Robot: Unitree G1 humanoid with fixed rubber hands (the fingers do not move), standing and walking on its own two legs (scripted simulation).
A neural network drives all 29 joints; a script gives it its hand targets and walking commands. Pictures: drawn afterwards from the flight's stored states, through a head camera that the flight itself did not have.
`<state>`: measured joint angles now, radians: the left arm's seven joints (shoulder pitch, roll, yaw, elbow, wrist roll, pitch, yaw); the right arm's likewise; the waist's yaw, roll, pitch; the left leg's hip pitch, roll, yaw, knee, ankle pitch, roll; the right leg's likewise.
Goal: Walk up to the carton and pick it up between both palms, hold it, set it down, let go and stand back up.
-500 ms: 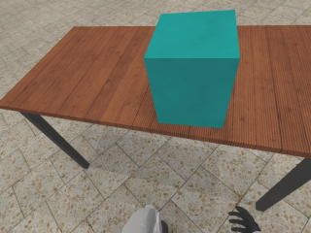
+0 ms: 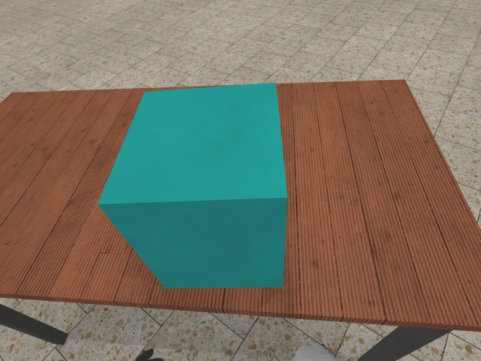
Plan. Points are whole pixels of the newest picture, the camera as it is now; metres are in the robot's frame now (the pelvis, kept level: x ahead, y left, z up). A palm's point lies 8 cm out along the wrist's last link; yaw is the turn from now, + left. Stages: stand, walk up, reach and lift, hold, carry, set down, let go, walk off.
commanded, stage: walk up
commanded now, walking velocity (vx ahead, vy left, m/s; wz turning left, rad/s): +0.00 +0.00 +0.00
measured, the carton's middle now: (216, 193) +0.34 +0.04 +0.11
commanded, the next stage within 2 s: none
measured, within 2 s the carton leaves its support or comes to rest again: neither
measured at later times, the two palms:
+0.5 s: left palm out of the picture +0.03 +0.20 -0.13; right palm out of the picture +0.03 -0.22 -0.13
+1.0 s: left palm out of the picture +0.00 +0.30 -0.15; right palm out of the picture -0.07 -0.18 -0.11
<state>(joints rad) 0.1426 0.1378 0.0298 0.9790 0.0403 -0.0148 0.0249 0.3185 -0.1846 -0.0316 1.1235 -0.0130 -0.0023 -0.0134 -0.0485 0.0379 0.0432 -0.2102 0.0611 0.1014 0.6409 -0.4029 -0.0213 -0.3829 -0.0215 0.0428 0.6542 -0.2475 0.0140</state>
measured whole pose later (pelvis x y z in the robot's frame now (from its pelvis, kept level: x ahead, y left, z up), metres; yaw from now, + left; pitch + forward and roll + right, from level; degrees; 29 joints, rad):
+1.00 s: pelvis -0.09 +0.06 +0.00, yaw -3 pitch -1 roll -4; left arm 0.13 0.24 0.09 1.00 0.04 0.10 0.05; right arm 0.22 -0.14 -0.04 0.99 -0.03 0.05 -0.05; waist -0.01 -0.05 0.05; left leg -0.30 0.06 0.05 0.70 -0.39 0.04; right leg -0.58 0.07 0.10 0.91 -0.48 0.03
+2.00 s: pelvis -0.16 +0.10 +0.03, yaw -5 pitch +0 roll +1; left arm 0.49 0.13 0.01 1.18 0.02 -0.03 0.05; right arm 0.30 -0.12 -0.01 1.13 -0.01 0.00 0.00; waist 0.04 -0.05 0.01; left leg -0.39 0.00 0.10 0.68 -0.33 -0.03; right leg -0.03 -0.02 0.00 0.28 -0.17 -0.05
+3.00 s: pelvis -0.12 +0.10 +0.02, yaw -3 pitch +0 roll +1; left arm 0.53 0.06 -0.01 1.19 0.02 -0.04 0.03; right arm 0.27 -0.19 -0.04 1.12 -0.03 0.01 0.01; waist 0.02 0.01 -0.01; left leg -0.44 0.06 0.05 0.82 -0.24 -0.02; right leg -0.02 -0.02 -0.15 0.32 -0.29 -0.02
